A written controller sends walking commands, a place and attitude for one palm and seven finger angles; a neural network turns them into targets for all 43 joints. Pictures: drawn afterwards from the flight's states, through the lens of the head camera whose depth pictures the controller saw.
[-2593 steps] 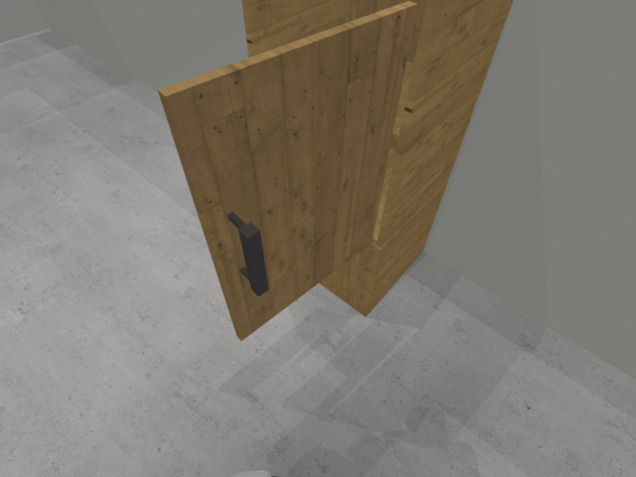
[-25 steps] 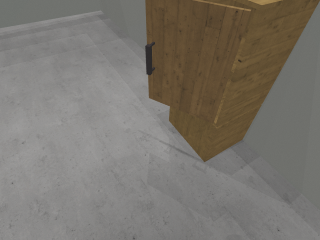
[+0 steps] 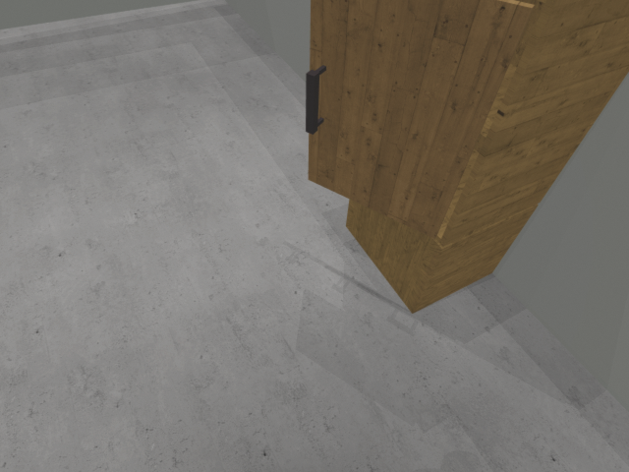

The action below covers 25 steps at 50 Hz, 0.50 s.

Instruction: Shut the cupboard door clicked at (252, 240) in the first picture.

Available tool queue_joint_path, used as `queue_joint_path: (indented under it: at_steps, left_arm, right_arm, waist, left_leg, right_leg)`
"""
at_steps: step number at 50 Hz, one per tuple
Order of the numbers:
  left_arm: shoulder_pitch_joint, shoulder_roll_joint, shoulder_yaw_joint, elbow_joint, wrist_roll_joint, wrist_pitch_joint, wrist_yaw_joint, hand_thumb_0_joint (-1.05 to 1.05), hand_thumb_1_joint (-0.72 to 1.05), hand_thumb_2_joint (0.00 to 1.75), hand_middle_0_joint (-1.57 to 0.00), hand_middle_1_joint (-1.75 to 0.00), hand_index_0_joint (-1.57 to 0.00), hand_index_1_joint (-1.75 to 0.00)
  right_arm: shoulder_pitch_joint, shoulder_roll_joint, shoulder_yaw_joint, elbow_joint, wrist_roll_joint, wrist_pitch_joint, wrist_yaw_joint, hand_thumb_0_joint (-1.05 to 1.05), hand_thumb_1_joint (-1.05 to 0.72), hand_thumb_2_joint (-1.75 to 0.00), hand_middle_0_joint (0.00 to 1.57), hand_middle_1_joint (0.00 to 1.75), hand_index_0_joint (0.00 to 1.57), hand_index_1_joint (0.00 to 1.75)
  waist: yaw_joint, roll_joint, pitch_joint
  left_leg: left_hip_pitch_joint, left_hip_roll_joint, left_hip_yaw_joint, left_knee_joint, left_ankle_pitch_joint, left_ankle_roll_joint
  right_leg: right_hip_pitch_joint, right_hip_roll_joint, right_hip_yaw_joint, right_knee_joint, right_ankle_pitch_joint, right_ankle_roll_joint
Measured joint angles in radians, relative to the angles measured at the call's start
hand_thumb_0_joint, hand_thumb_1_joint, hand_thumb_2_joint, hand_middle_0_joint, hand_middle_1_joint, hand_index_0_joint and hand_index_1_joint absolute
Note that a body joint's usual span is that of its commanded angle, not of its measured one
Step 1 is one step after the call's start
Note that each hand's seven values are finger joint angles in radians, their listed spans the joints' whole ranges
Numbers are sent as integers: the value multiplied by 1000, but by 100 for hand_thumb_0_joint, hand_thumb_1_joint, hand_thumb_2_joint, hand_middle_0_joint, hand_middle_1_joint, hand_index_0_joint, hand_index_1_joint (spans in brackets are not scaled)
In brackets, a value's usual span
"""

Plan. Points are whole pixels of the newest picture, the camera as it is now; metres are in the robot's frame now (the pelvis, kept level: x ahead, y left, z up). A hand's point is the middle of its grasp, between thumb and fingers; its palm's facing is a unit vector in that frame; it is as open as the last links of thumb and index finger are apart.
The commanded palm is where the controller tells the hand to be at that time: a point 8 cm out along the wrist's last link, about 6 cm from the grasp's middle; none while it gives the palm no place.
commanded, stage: walk to a spot facing it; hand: left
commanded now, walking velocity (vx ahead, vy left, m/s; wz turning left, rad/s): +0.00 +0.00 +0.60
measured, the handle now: (316, 100) +0.94 +0.03 -0.04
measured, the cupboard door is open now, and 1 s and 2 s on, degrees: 29 29 29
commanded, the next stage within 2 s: turn to face it in 1.84 s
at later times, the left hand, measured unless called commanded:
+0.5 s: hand out of the picture +0.06 +0.22 -0.15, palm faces +0.28 -0.91 -0.29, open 7.4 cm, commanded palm none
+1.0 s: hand out of the picture -0.12 +0.15 -0.19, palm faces +0.63 -0.74 -0.25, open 7.4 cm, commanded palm none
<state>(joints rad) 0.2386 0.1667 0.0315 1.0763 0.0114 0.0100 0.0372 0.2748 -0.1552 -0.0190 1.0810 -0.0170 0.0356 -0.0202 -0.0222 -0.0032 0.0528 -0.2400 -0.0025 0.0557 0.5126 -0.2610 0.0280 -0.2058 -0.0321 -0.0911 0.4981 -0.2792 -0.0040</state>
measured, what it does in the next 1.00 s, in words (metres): steps on the spot, turning left: right foot, then left foot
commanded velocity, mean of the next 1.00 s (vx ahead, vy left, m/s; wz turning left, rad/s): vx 0.05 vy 0.00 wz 0.60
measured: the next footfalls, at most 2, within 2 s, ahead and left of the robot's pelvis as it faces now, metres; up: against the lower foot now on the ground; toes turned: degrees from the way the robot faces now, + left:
right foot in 0.54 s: +0.05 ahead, -0.14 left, +0.00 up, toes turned +21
left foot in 0.94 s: -0.03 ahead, +0.09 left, +0.00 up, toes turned +40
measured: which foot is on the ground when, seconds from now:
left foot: down 0.00-0.54, up 0.56-0.92, down 0.94-1.00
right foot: down 0.00-0.12, up 0.14-0.52, down 0.54-0.94, up 0.96-1.00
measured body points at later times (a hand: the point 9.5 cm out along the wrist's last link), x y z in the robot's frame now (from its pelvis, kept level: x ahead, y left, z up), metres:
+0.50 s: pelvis -0.01 -0.02 +0.00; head +0.05 -0.01 +0.45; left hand +0.04 +0.27 -0.12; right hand +0.10 -0.26 -0.15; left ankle +0.01 +0.10 -0.74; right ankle +0.01 -0.16 -0.71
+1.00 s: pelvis +0.00 -0.02 -0.02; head +0.03 +0.03 +0.43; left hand -0.16 +0.19 -0.17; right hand +0.26 -0.14 -0.14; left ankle -0.06 +0.07 -0.74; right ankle +0.02 -0.16 -0.70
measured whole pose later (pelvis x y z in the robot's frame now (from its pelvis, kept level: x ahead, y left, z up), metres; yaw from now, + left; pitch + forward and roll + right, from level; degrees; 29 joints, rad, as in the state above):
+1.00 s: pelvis +0.00 -0.02 -0.02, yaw +37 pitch +0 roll +1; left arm 0.31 0.25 0.07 0.93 0.02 0.05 0.02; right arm 0.09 -0.22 -0.04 0.86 -0.03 0.03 0.02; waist 0.03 -0.07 0.12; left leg -0.32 -0.01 0.06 0.65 -0.34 0.03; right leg -0.34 -0.13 -0.12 0.97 -0.56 0.05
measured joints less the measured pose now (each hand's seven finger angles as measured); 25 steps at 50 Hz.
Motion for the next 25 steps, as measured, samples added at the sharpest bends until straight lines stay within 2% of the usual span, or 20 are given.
queue_joint_path:
  at_steps: [4, 5, 7, 10, 12, 14, 20, 25]
  left_arm:
    - [-12, 4, 17, -45, 6, 9, 0, 1, 90, 90, -20, -30, -20, -30]
    - [-16, 8, 21, -54, 7, 12, 0, 1, 90, 90, -20, -30, -20, -30]
    - [-21, 20, 31, -69, 6, 22, -1, 1, 90, 90, -20, -30, -20, -30]
    - [-44, 35, 37, -83, 8, 46, 0, 1, 90, 90, -20, -30, -20, -30]
    - [-61, 45, 41, -96, 10, 47, -4, 1, 90, 90, -20, -30, -20, -30]
    - [-78, 55, 44, -115, 10, 40, -10, 1, 90, 90, -20, -30, -20, -30]
    - [-123, 75, 44, -171, 7, 33, -15, 1, 90, 90, -20, -30, -20, -30]
    - [-143, 76, 34, -207, 1, 28, -14, 1, 90, 90, -20, -30, -20, -30]
  right_arm:
    - [-4, -3, -16, -33, -4, 20, 9, 1, -91, -90, 20, 30, 20, 30]
    - [-6, -3, -19, -40, -4, 22, 11, 1, -91, -90, 20, 30, 20, 30]
    - [-11, -1, -22, -58, -8, 19, 16, 1, -91, -90, 20, 30, 20, 30]
    - [-18, -6, -21, -89, -17, 3, 8, 1, -91, -90, 20, 30, 20, 30]
    - [-20, -11, -19, -103, -18, -2, 3, 1, -91, -90, 20, 30, 20, 30]
    - [-21, -18, -18, -111, -18, -5, 0, 1, -91, -90, 20, 30, 20, 30]
    - [-30, -51, -29, -129, -19, 3, 4, 1, -90, -90, 20, 30, 20, 30]
    - [-39, -82, -49, -147, -20, 21, 12, 1, -90, -90, 20, 30, 20, 30]
  waist:
    - [-5, 8, 20]
    - [-5, 0, 27]
    - [2, -26, 31]
    - [-3, -27, 32]
    - [-6, -22, 31]
    - [-6, -16, 29]
    - [-15, 13, 23]
    - [-26, 42, 20]
  left_leg:
    - [-69, 14, -11, 131, -74, -20]
    - [-76, 12, -9, 145, -70, -14]
    - [-83, -13, -7, 154, -68, 23]
    - [-92, -30, -25, 121, -43, 37]
    - [-87, -39, -44, 70, -7, 38]
    - [-80, -46, -67, 17, 29, 38]
    - [-86, -59, -150, -62, 97, 20]
    - [-121, -75, -229, -44, 107, -12]
  right_leg:
    - [-22, -12, -56, 71, -43, 3]
    - [-27, -22, -66, 96, -58, 7]
    - [-52, -50, -67, 158, -87, 18]
    - [-156, -26, 12, 405, -193, 30]
    - [-214, -11, 50, 522, -163, 40]
    - [-246, -6, 72, 564, -125, 52]
    - [-245, 5, 107, 465, -117, 70]
    - [-153, 37, 116, 228, -109, 59]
